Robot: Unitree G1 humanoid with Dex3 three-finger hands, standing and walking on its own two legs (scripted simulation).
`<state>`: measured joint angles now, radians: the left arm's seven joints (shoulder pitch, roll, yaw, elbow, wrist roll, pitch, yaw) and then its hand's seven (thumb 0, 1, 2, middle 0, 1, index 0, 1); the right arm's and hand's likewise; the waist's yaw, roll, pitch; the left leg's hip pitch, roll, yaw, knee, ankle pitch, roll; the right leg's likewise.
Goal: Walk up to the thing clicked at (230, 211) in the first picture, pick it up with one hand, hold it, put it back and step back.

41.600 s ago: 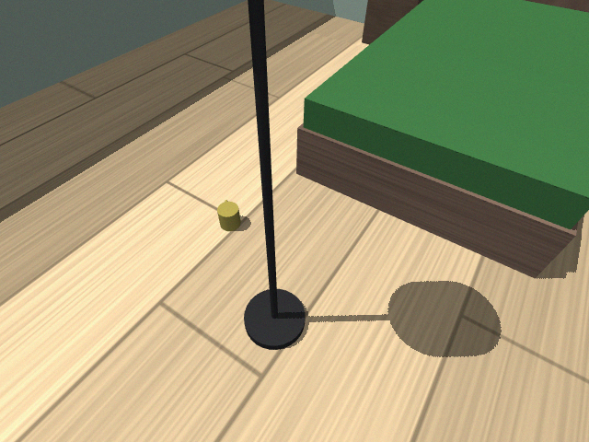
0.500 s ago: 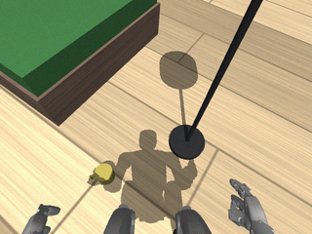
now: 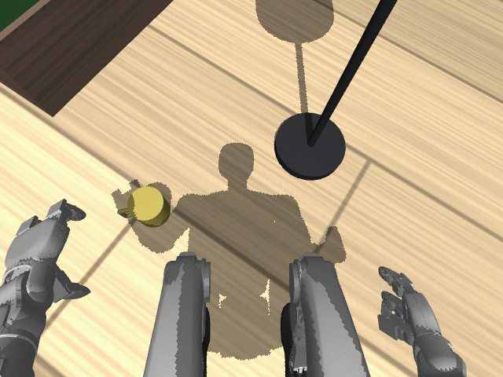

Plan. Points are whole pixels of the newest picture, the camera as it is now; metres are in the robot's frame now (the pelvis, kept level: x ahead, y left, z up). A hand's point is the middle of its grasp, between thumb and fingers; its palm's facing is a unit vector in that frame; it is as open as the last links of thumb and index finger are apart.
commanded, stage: rise first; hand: left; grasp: from above
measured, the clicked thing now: (144, 209) +0.45 +0.29 -0.44
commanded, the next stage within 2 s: approach in 1.46 s
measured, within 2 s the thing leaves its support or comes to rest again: neither
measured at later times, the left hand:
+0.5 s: hand (95, 238) +0.34 +0.33 -0.25, palm faces -0.47 -0.16 -0.87, open 14.1 cm
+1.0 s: hand (111, 226) +0.38 +0.32 -0.30, palm faces -0.47 -0.05 -0.88, open 14.1 cm
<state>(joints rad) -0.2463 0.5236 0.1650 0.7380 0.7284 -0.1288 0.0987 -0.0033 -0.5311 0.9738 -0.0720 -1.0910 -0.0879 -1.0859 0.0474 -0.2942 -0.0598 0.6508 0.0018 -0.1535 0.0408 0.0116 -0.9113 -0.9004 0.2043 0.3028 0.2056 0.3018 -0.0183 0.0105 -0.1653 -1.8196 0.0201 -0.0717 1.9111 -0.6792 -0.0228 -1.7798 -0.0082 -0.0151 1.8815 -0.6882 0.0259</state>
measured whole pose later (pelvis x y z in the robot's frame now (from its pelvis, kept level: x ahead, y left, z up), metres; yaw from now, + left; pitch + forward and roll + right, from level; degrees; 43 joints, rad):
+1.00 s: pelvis -0.02 +0.01 -0.14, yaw -4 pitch +33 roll -7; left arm -0.71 0.70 0.14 1.24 1.26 -0.32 0.36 0.00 -0.52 1.00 -0.08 -0.99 -0.09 -1.00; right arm 0.10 -0.26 -0.02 0.76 -0.11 -0.02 0.13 0.01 -0.91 -0.90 0.21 0.30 0.21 0.30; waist -0.11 -0.02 -0.08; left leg -2.25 0.00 -0.13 2.35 -0.68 -0.01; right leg -2.18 0.01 -0.04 2.28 -0.68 0.05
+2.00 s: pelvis -0.02 +0.01 -0.17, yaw -6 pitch +34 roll -8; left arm -1.02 0.71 0.11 1.51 1.33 -0.18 0.52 0.00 -0.52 0.98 -0.08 -1.08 -0.10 -1.07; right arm 0.12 -0.26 0.06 0.78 -0.16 -0.07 0.14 0.00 -0.91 -0.90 0.20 0.30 0.21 0.30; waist -0.28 -0.02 -0.06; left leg -2.35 0.00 -0.15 2.44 -0.69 -0.02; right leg -2.28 0.02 -0.05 2.35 -0.68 0.05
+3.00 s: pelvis -0.01 +0.01 -0.18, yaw -9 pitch +32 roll -11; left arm -1.00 0.83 0.14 1.63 1.25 -0.16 0.54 0.00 -0.47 0.93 -0.06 -1.06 -0.01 -1.02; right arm 0.14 -0.27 0.17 0.74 -0.23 -0.09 0.21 0.00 -0.90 -0.90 0.20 0.30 0.21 0.30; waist -0.31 -0.03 0.03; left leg -2.38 0.00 -0.19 2.52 -0.71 0.00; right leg -2.28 0.04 -0.08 2.39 -0.69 0.06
